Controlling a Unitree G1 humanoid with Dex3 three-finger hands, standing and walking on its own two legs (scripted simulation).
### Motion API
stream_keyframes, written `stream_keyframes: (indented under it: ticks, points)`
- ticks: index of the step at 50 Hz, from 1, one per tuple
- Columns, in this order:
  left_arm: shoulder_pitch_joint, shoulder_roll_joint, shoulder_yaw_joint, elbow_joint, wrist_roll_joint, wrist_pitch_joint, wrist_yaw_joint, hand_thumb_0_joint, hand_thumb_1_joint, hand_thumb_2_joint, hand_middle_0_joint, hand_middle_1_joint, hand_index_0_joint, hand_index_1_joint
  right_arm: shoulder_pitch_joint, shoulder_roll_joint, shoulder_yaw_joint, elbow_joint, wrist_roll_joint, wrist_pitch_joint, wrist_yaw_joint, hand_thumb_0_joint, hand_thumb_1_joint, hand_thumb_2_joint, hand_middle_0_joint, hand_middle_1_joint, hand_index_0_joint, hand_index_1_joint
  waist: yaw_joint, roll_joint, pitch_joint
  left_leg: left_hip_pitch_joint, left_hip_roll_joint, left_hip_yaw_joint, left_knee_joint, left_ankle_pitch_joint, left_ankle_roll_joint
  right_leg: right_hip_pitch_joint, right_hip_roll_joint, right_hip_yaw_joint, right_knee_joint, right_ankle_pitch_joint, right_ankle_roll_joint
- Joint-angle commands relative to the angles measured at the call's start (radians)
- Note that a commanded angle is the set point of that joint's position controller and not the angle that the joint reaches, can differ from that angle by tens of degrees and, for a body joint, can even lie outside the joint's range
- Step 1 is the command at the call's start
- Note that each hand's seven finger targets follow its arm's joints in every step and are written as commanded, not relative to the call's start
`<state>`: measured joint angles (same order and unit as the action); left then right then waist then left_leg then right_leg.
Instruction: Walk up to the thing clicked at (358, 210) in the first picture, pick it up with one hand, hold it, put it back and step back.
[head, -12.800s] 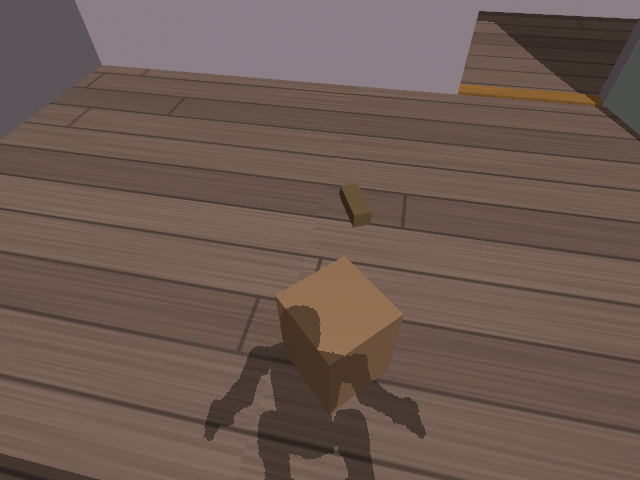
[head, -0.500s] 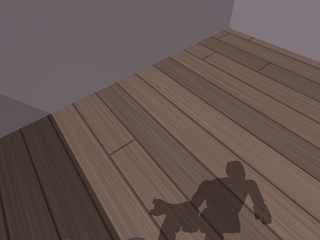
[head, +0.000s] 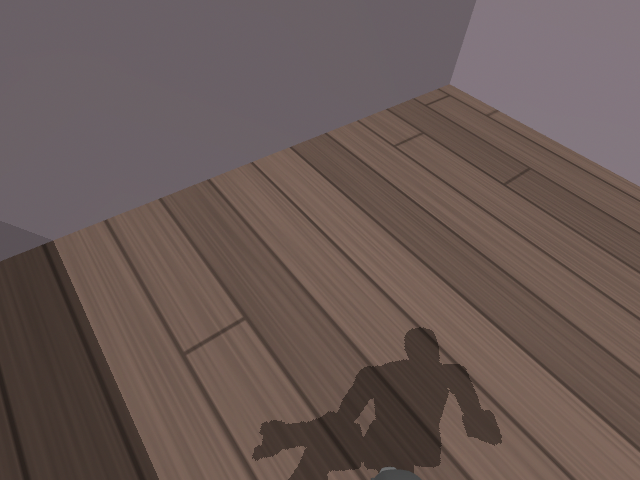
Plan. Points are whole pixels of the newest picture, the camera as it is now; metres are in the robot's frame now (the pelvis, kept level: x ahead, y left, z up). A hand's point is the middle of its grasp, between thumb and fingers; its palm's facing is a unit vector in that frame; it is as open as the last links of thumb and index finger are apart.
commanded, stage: walk up
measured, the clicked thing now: out of the picture +0.16 -1.23 -0.74
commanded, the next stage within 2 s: stand in 1.54 s
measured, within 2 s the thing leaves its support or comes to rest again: neither
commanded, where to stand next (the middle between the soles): +0.28 -0.03 m, yaw +1 degrees
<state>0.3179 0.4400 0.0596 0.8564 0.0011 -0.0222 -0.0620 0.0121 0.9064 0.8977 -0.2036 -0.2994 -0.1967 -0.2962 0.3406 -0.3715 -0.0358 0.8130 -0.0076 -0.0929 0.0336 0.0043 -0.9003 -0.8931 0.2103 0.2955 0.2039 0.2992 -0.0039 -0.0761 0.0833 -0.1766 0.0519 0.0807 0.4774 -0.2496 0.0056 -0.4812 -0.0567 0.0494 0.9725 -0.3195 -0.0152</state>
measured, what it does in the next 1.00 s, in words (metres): walks ahead: right foot, then left foot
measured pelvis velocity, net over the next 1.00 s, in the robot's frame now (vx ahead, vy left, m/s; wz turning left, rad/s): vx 0.20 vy -0.05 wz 0.00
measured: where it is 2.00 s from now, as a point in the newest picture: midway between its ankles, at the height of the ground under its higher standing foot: outside the picture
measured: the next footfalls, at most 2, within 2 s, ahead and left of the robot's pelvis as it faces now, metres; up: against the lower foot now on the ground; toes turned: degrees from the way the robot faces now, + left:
right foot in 0.18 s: +0.19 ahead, -0.17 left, +0.00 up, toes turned -4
left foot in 0.62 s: +0.31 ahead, +0.08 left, +0.00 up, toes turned +1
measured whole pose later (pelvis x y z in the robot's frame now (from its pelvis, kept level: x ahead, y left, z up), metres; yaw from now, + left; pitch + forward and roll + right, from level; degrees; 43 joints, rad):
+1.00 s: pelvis +0.20 -0.05 -0.02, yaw +0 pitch -3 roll -1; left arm 0.28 0.38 0.02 0.98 0.03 -0.03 0.01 0.01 0.90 0.90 -0.21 -0.30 -0.20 -0.30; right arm 0.12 -0.37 -0.03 0.91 -0.01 0.03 0.02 0.01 -0.90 -0.89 0.21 0.30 0.20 0.30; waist 0.03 0.03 0.06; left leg -0.39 0.02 0.00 0.69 -0.35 0.02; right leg -0.24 -0.02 -0.01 0.63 -0.35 0.01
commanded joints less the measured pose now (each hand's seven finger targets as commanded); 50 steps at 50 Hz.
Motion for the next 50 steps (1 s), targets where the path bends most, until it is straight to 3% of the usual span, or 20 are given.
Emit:
stream_keyframes:
  ticks: [1, 5, 8, 9, 10, 11, 13, 16, 26, 30, 31, 32, 33, 34, 37, 44, 45, 47, 48, 50]
  points:
    - [-0.030, 0.148, 0.049, -0.081, 0.012, -0.020, -0.013, 0.000, 0.900, 0.900, -0.200, -0.300, -0.200, -0.300, 0.008, -0.318, -0.105, -0.079, 0.001, -0.022, -0.015, 0.000, -0.900, -0.900, 0.200, 0.300, 0.200, 0.300, -0.029, 0.261, 0.023, -0.016, 0.213, -0.143, -0.224, 0.042, 0.217, -0.019, -0.051, -0.050, -0.197, 0.074, 0.021]
    - [-0.033, 0.139, 0.059, -0.068, 0.013, -0.039, -0.015, 0.000, 0.900, 0.900, -0.200, -0.300, -0.200, -0.300, -0.011, -0.314, -0.103, -0.088, -0.001, -0.012, -0.009, 0.000, -0.900, -0.900, 0.200, 0.300, 0.200, 0.300, -0.007, 0.252, -0.005, -0.066, 0.200, -0.125, -0.139, 0.067, 0.196, 0.130, -0.018, -0.084, -0.325, 0.112, -0.002]
    - [0.125, 0.173, 0.081, -0.012, 0.017, -0.060, 0.003, 0.000, 0.900, 0.900, -0.200, -0.300, -0.200, -0.300, -0.021, -0.258, -0.084, -0.106, 0.003, 0.003, -0.011, 0.000, -0.900, -0.900, 0.200, 0.300, 0.200, 0.300, 0.080, 0.083, -0.108, -0.130, 0.146, -0.078, 0.174, 0.114, 0.138, 0.414, 0.025, -0.094, -0.453, 0.120, -0.028]
    - [0.189, 0.236, 0.103, -0.001, 0.025, -0.072, 0.015, 0.000, 0.900, 0.900, -0.200, -0.300, -0.200, -0.300, 0.025, -0.191, -0.060, -0.110, 0.007, 0.003, -0.010, 0.000, -0.900, -0.900, 0.200, 0.300, 0.200, 0.300, 0.105, -0.126, -0.159, -0.219, 0.052, 0.006, 0.440, 0.047, 0.096, 0.510, -0.064, 0.050, -0.562, -0.007, -0.060]
    - [0.166, 0.298, 0.111, -0.034, 0.022, -0.082, 0.027, 0.000, 0.900, 0.900, -0.200, -0.300, -0.200, -0.300, 0.075, -0.126, -0.035, -0.119, 0.011, 0.008, -0.009, 0.000, -0.900, -0.900, 0.200, 0.300, 0.200, 0.300, 0.078, -0.276, -0.132, -0.415, -0.065, -0.025, 0.613, -0.273, 0.037, 0.553, -0.285, 0.442, -0.678, -0.075, -0.117]
    - [0.143, 0.328, 0.111, -0.041, 0.013, -0.076, 0.025, 0.000, 0.900, 0.900, -0.200, -0.300, -0.200, -0.300, 0.032, -0.236, -0.063, -0.099, 0.004, 0.021, -0.022, 0.000, -0.900, -0.900, 0.200, 0.300, 0.200, 0.300, 0.094, -0.177, -0.081, -0.460, -0.053, -0.086, 0.688, -0.304, 0.034, 0.483, -0.362, 0.576, -0.722, -0.091, -0.222]
    - [0.089, 0.277, 0.098, -0.057, -0.007, -0.070, 0.032, 0.000, 0.900, 0.900, -0.200, -0.300, -0.200, -0.300, 0.000, -0.271, -0.074, -0.064, 0.010, 0.022, -0.024, 0.000, -0.900, -0.900, 0.200, 0.300, 0.200, 0.300, 0.068, -0.090, 0.000, -0.460, 0.005, -0.162, 0.708, -0.229, 0.035, 0.384, -0.317, 0.438, -0.707, 0.066, -0.233]
    - [0.028, 0.215, 0.071, -0.066, -0.011, -0.079, 0.044, 0.000, 0.900, 0.900, -0.200, -0.300, -0.200, -0.300, 0.058, -0.230, -0.067, -0.023, 0.020, 0.037, -0.008, 0.000, -0.900, -0.900, 0.200, 0.300, 0.200, 0.300, 0.010, -0.106, -0.004, -0.367, 0.008, -0.152, 0.599, -0.088, 0.026, 0.322, -0.175, 0.153, -0.672, 0.315, -0.134]
    - [0.012, 0.191, 0.045, -0.109, 0.008, -0.078, 0.068, 0.000, 0.900, 0.900, -0.200, -0.300, -0.200, -0.300, -0.065, -0.156, -0.058, -0.038, -0.007, 0.048, 0.000, 0.000, -0.900, -0.900, 0.200, 0.300, 0.200, 0.300, 0.025, -0.055, -0.037, -0.212, 0.005, -0.078, 0.225, 0.067, -0.007, 0.292, -0.199, -0.038, -0.551, 0.719, -0.180]
    - [-0.034, 0.190, 0.030, -0.101, -0.005, -0.056, 0.080, 0.000, 0.900, 0.900, -0.200, -0.300, -0.200, -0.300, -0.032, -0.165, -0.060, 0.010, -0.012, 0.041, -0.014, 0.000, -0.900, -0.900, 0.200, 0.300, 0.200, 0.300, -0.015, 0.014, -0.100, 0.005, -0.045, -0.038, 0.008, 0.240, 0.041, 0.234, -0.130, -0.079, -0.332, 0.552, -0.115]
    - [-0.015, 0.150, 0.018, -0.108, -0.009, -0.053, 0.080, 0.000, 0.900, 0.900, -0.200, -0.300, -0.200, -0.300, 0.016, -0.220, -0.074, 0.025, -0.018, 0.036, -0.023, 0.000, -0.900, -0.900, 0.200, 0.300, 0.200, 0.300, -0.034, 0.118, -0.147, 0.106, 0.006, -0.095, -0.018, 0.371, 0.077, 0.187, -0.083, -0.091, -0.207, 0.439, -0.075]
    - [0.036, 0.096, 0.004, -0.111, -0.021, -0.049, 0.080, 0.000, 0.900, 0.900, -0.200, -0.300, -0.200, -0.300, 0.030, -0.303, -0.092, 0.014, -0.024, 0.031, -0.031, 0.000, -0.900, -0.900, 0.200, 0.300, 0.200, 0.300, -0.028, 0.308, -0.202, 0.196, 0.205, -0.351, -0.026, 0.577, 0.157, 0.071, 0.020, -0.119, -0.033, 0.138, -0.018]
    - [0.081, 0.093, 0.001, -0.076, -0.034, -0.027, 0.088, 0.000, 0.900, 0.900, -0.200, -0.300, -0.200, -0.300, -0.035, -0.286, -0.075, -0.011, -0.007, 0.030, -0.035, 0.000, -0.900, -0.900, 0.200, 0.300, 0.200, 0.300, 0.018, 0.257, -0.200, 0.128, 0.292, -0.491, -0.063, 0.549, 0.240, 0.068, 0.085, -0.058, 0.014, -0.268, -0.015]
    - [0.097, 0.132, 0.007, -0.042, -0.025, -0.010, 0.099, 0.000, 0.900, 0.900, -0.200, -0.300, -0.200, -0.300, -0.087, -0.298, -0.080, -0.008, 0.006, 0.037, -0.037, 0.000, -0.900, -0.900, 0.200, 0.300, 0.200, 0.300, 0.024, 0.285, -0.192, 0.060, 0.339, -0.532, -0.087, 0.362, 0.303, 0.115, 0.019, -0.034, 0.047, -0.318, -0.020]
    - [0.025, 0.163, 0.017, -0.005, -0.009, 0.000, 0.083, 0.000, 0.900, 0.900, -0.200, -0.300, -0.200, -0.300, -0.185, -0.245, -0.056, -0.018, -0.008, 0.056, -0.040, 0.000, -0.900, -0.900, 0.200, 0.300, 0.200, 0.300, 0.021, 0.239, -0.113, -0.145, 0.179, -0.318, -0.124, 0.087, 0.197, 0.169, 0.011, -0.012, -0.045, -0.272, -0.021]
    - [0.088, 0.129, 0.018, 0.096, 0.013, -0.023, 0.095, 0.000, 0.900, 0.900, -0.200, -0.300, -0.200, -0.300, -0.256, -0.243, -0.054, -0.010, -0.006, 0.099, -0.020, 0.000, -0.900, -0.900, 0.200, 0.300, 0.200, 0.300, 0.044, 0.234, -0.132, -0.195, 0.145, -0.268, -0.037, -0.126, 0.149, 0.328, 0.051, -0.100, -0.455, 0.019, 0.003]
    - [0.074, 0.144, 0.022, 0.092, 0.021, -0.031, 0.098, 0.000, 0.900, 0.900, -0.200, -0.300, -0.200, -0.300, -0.257, -0.209, -0.043, -0.007, 0.001, 0.103, -0.019, 0.000, -0.900, -0.900, 0.200, 0.300, 0.200, 0.300, 0.051, 0.177, -0.119, -0.228, 0.125, -0.247, 0.000, -0.141, 0.113, 0.344, 0.022, -0.044, -0.521, 0.024, -0.014]
    - [-0.072, 0.259, 0.041, 0.053, 0.041, -0.041, 0.099, 0.000, 0.900, 0.900, -0.200, -0.300, -0.200, -0.300, -0.265, -0.164, -0.038, 0.008, 0.005, 0.109, -0.017, 0.000, -0.900, -0.900, 0.200, 0.300, 0.200, 0.300, 0.014, -0.067, -0.014, -0.247, -0.041, -0.120, 0.213, -0.217, 0.019, 0.121, -0.249, 0.361, -0.713, -0.246, -0.144]
    - [-0.175, 0.275, 0.038, 0.032, 0.039, -0.039, 0.097, 0.000, 0.900, 0.900, -0.200, -0.300, -0.200, -0.300, -0.255, -0.195, -0.051, 0.033, -0.003, 0.111, -0.021, 0.000, -0.900, -0.900, 0.200, 0.300, 0.200, 0.300, -0.013, -0.058, 0.036, -0.133, -0.010, -0.142, 0.293, -0.226, 0.014, -0.035, -0.299, 0.364, -0.702, -0.239, -0.191]
    - [-0.226, 0.183, 0.012, 0.028, 0.025, -0.045, 0.092, 0.000, 0.900, 0.900, -0.200, -0.300, -0.200, -0.300, -0.199, -0.198, -0.054, 0.076, 0.004, 0.097, -0.012, 0.000, -0.900, -0.900, 0.200, 0.300, 0.200, 0.300, -0.060, 0.024, 0.012, -0.006, 0.009, -0.142, 0.133, -0.096, 0.029, -0.029, -0.170, 0.140, -0.610, -0.086, -0.109]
